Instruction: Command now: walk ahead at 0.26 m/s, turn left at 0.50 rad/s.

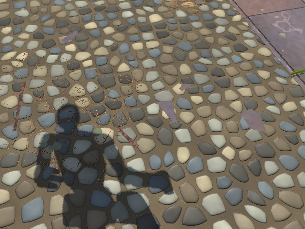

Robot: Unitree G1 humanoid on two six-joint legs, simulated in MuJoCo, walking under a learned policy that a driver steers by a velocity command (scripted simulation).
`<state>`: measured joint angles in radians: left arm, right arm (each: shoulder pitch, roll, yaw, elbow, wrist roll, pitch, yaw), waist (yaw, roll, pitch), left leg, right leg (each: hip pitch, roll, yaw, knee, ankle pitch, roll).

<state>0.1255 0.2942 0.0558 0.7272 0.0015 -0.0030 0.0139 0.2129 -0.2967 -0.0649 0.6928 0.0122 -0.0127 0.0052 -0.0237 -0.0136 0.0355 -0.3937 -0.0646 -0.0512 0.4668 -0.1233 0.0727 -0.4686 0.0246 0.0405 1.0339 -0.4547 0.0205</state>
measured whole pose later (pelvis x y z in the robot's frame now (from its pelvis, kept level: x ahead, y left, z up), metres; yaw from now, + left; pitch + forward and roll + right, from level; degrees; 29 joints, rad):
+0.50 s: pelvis +0.12 -0.04 +0.01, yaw +11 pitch +2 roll +1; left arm 0.24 0.24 0.03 0.79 0.00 -0.03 0.01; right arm 0.16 -0.27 -0.05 0.65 0.00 0.03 -0.01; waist 0.04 0.03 0.02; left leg -0.39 0.01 -0.06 0.66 -0.29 -0.07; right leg -0.19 0.00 0.00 0.44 -0.27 -0.02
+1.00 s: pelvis +0.14 -0.02 +0.00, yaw +11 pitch -1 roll +0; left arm 0.18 0.26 0.03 0.91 0.01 0.01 0.02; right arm 0.15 -0.23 -0.05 0.76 -0.01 0.02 -0.01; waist 0.01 0.01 0.04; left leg -0.25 -0.02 -0.04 0.55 -0.28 0.00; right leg -0.11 -0.02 0.00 0.49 -0.36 0.02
